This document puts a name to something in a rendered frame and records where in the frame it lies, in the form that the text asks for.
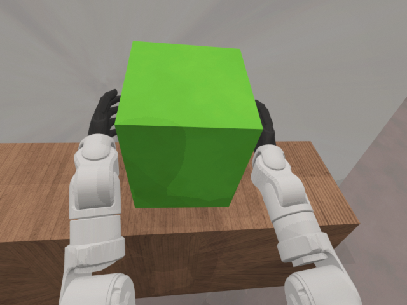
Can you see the right robot forearm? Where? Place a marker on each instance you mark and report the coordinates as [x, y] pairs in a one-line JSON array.
[[300, 238]]

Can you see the left robot upper arm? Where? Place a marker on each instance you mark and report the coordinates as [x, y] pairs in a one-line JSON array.
[[103, 289]]

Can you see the left robot hand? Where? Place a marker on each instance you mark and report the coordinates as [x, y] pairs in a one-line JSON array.
[[101, 122]]

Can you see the pedestal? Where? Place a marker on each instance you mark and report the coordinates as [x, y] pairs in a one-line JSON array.
[[168, 251]]

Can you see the right robot upper arm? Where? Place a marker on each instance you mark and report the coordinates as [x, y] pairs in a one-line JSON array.
[[326, 285]]

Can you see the carton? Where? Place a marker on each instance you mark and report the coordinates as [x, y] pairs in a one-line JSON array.
[[187, 124]]

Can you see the right robot hand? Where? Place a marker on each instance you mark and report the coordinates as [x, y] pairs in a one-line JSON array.
[[268, 134]]

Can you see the left robot forearm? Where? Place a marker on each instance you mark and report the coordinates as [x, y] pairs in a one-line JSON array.
[[94, 199]]

